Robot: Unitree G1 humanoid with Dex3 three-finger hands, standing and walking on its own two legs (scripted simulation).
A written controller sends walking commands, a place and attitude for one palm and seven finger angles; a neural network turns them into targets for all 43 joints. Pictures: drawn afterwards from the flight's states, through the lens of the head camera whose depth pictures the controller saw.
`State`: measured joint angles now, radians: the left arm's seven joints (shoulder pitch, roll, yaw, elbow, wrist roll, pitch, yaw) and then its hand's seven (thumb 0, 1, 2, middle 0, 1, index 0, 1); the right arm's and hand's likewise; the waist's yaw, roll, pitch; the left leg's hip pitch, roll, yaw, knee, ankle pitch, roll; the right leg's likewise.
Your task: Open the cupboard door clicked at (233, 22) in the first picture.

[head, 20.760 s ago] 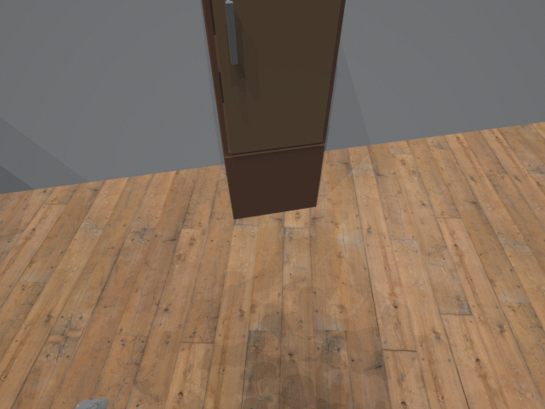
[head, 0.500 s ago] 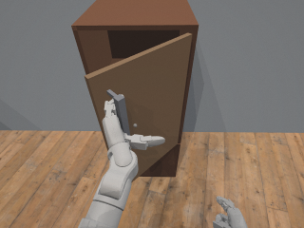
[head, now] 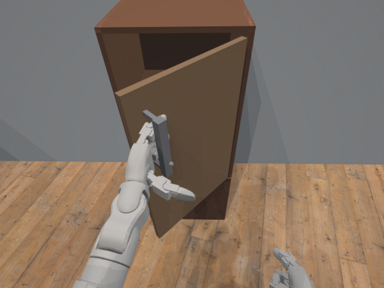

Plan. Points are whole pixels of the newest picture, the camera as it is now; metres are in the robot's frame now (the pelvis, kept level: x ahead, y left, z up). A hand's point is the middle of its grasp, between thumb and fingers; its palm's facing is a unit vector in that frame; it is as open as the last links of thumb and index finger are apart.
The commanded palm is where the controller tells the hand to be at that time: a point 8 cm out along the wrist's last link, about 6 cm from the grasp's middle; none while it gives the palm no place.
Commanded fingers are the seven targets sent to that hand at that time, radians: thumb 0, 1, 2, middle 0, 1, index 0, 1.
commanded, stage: slide the hand sideways off the handle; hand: left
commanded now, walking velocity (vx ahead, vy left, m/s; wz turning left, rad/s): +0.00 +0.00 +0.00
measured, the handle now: (157, 145) +0.38 +0.12 +0.12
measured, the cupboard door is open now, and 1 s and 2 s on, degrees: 46 47 47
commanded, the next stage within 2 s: draw the hand back to the body in 0.82 s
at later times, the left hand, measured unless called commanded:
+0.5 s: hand (153, 186) +0.27 +0.11 +0.12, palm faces +0.05 -1.00 -0.05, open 16.3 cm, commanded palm +0.23 +0.16 +0.12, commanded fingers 0.00 -0.50 0.30 -0.15 -0.30 -0.15 -0.30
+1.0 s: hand (122, 203) +0.23 +0.15 +0.12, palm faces +0.07 -1.00 -0.05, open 16.3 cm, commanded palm +0.20 +0.20 +0.12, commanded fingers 0.00 -0.50 0.30 -0.15 -0.30 -0.15 -0.30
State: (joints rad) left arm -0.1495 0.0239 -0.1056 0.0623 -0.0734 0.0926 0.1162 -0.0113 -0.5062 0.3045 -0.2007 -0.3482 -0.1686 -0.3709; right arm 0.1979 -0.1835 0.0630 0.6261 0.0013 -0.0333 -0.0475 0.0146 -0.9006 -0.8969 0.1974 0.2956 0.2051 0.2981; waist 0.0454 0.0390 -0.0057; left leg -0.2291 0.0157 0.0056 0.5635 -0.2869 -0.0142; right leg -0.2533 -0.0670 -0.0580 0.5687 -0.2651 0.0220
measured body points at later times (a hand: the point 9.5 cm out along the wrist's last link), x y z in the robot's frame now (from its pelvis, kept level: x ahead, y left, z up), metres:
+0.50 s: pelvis +0.03 -0.02 +0.00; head +0.01 -0.04 +0.45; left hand +0.26 +0.16 +0.12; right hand +0.23 -0.23 -0.07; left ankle +0.01 +0.13 -0.73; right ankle +0.03 -0.14 -0.73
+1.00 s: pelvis +0.02 -0.02 -0.01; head +0.01 -0.04 +0.44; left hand +0.22 +0.21 +0.12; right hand +0.21 -0.23 -0.08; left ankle +0.01 +0.13 -0.73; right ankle +0.03 -0.14 -0.73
